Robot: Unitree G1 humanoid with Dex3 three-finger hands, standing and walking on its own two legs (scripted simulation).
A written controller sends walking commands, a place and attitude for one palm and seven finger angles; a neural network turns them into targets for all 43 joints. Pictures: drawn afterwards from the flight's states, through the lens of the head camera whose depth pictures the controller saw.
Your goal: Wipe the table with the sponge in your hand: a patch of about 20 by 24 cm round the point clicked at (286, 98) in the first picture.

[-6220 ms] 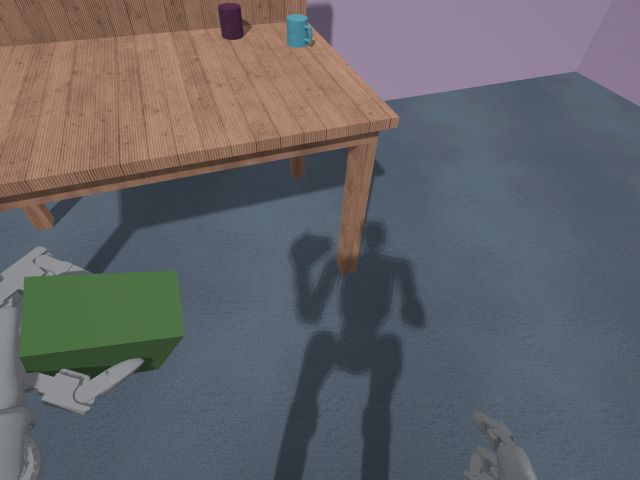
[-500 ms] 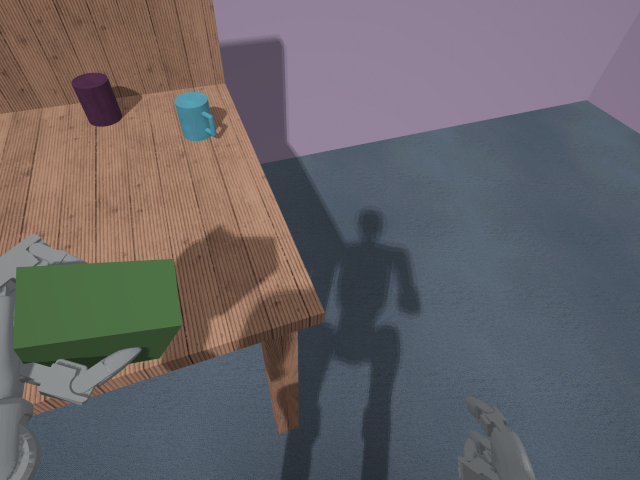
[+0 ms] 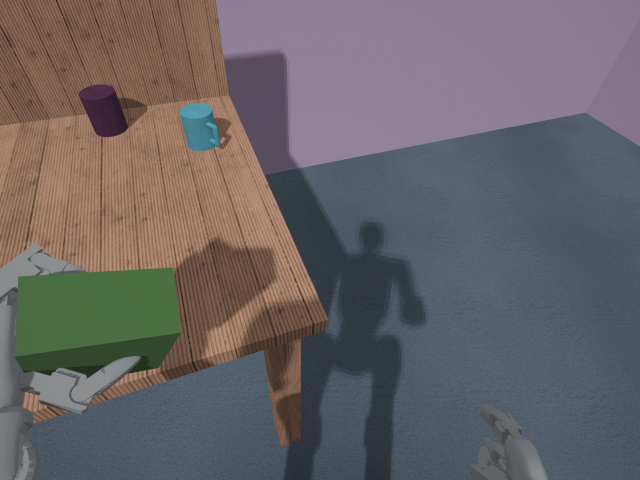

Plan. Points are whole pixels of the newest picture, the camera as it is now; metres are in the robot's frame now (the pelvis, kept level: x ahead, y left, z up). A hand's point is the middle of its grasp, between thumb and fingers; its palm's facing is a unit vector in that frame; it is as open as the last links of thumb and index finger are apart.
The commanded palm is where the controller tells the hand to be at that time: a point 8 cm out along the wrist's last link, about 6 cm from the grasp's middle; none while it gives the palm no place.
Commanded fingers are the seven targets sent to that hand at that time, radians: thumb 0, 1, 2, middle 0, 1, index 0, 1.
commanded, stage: shuffle to correct the standing spot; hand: left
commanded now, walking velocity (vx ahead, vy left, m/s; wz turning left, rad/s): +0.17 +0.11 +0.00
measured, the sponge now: (123, 328) +0.23 +0.21 +0.14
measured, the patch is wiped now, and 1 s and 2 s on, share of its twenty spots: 0.00 0.00 0.00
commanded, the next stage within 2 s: come to a stop and stand still in 0.38 s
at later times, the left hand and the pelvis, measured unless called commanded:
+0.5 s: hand (108, 260) +0.29 +0.25 +0.16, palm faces +0.34 -0.83 -0.43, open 9.9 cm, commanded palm +0.23 +0.30 +0.18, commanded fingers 0.00 0.10 1.30 -1.20 -1.60 -1.20 -1.60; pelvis +0.07 +0.02 -0.02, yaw -1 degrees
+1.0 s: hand (72, 219) +0.34 +0.30 +0.17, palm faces +0.32 -0.87 -0.37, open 9.9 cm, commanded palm +0.28 +0.34 +0.18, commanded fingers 0.00 0.10 1.30 -1.20 -1.60 -1.20 -1.60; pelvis +0.10 +0.07 +0.00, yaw -5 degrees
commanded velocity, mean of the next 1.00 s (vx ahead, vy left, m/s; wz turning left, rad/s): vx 0.00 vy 0.01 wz -0.04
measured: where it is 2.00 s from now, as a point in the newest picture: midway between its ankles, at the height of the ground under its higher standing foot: outside the picture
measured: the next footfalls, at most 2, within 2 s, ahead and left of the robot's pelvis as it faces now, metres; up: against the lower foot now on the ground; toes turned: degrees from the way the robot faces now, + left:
right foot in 0.50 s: +0.13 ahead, -0.07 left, +0.00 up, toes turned -7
left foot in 0.78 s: +0.20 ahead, +0.21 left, +0.00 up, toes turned -4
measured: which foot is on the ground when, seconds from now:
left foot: down 0.00-0.52, up 0.54-0.76, down 0.78-1.00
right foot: down 0.00-0.32, up 0.34-0.48, down 0.50-1.00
